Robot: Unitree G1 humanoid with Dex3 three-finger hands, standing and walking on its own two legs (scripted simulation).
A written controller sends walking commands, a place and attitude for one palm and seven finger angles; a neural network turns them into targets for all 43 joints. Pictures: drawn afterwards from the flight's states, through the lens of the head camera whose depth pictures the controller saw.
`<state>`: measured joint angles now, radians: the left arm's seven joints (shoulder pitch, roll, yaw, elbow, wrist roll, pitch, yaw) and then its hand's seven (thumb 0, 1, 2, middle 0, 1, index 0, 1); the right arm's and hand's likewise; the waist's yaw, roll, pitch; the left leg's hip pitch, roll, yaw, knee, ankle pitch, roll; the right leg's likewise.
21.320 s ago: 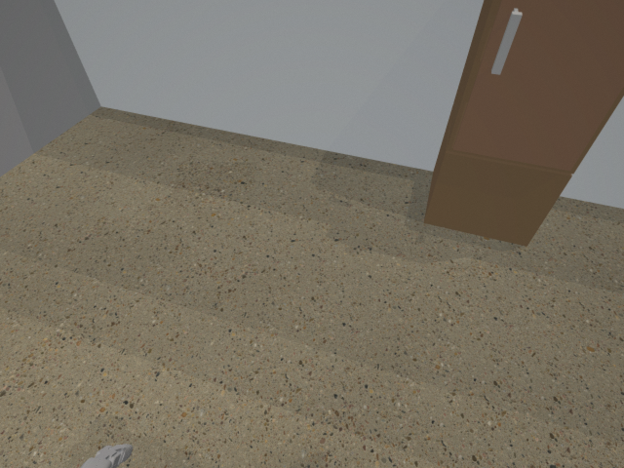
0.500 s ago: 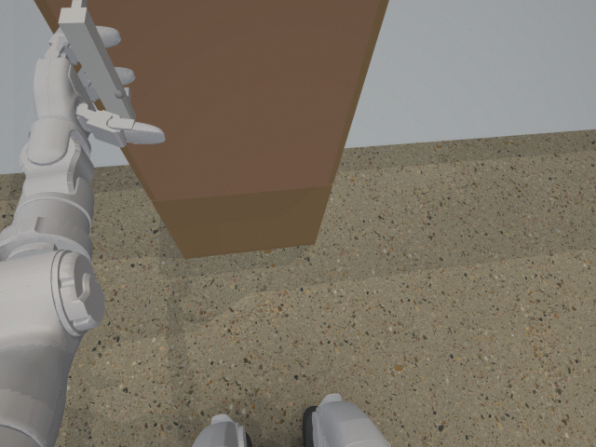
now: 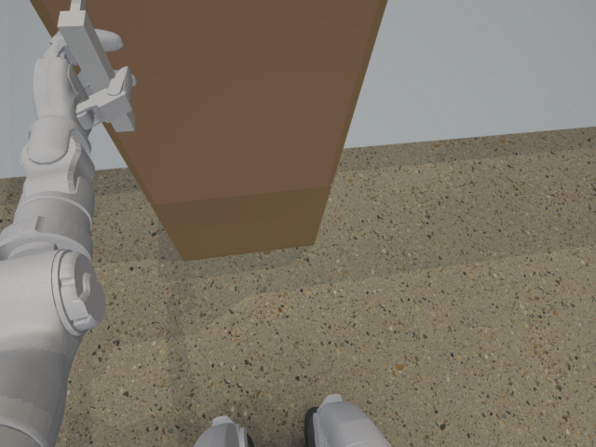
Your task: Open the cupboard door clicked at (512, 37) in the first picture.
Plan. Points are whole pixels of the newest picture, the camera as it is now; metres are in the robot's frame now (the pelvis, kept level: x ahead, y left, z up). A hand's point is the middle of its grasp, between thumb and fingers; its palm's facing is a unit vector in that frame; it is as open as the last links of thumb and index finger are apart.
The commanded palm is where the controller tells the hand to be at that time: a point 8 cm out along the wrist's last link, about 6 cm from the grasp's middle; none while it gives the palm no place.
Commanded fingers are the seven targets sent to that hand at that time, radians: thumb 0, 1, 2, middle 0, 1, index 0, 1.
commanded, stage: close the thumb around the handle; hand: left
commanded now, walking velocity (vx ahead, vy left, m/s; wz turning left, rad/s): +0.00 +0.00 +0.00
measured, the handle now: (104, 67) +0.60 +0.18 +0.10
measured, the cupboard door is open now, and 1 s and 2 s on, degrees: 0 17 42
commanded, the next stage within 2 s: pull the door open along its arc in 0.12 s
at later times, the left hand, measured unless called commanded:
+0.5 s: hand (120, 102) +0.53 +0.16 +0.11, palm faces +0.04 -1.00 -0.02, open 6.1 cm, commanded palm +0.48 +0.20 +0.10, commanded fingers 0.00 0.90 0.90 -0.40 -1.35 -0.40 -1.35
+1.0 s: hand (157, 156) +0.45 +0.11 +0.11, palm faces +0.46 -0.89 +0.02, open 6.2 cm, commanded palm +0.40 +0.15 +0.10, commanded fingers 0.00 0.90 0.90 -0.40 -1.35 -0.40 -1.35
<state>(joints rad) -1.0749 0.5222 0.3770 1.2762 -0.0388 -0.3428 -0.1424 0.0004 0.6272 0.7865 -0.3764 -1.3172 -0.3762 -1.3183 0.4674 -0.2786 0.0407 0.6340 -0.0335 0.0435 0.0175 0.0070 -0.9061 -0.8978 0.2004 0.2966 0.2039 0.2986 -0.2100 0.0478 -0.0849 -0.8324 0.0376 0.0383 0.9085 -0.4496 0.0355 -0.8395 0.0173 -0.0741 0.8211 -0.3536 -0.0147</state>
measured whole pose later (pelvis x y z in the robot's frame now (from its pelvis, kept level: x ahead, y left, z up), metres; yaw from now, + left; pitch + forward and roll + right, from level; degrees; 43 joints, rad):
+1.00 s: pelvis +0.00 -0.01 +0.01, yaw +2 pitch +15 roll -1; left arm -0.62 0.00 0.19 0.70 0.03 -0.23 0.51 0.00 0.68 0.81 -0.32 -1.32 -0.33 -1.30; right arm 0.24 -0.22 -0.01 0.61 -0.07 0.00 0.05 0.01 -0.91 -0.90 0.20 0.30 0.20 0.30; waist -0.06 0.04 -0.13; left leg -0.65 0.01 0.03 0.82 -0.42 0.01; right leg -0.68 0.00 -0.08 0.79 -0.36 -0.03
